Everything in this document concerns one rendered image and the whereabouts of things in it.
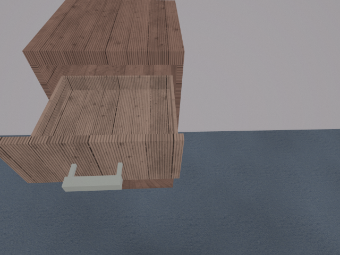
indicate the cabinet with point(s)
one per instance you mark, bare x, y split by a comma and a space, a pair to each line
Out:
110, 37

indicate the handle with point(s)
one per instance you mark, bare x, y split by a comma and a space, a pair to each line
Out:
92, 183

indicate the drawer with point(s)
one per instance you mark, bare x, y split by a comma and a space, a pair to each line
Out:
98, 121

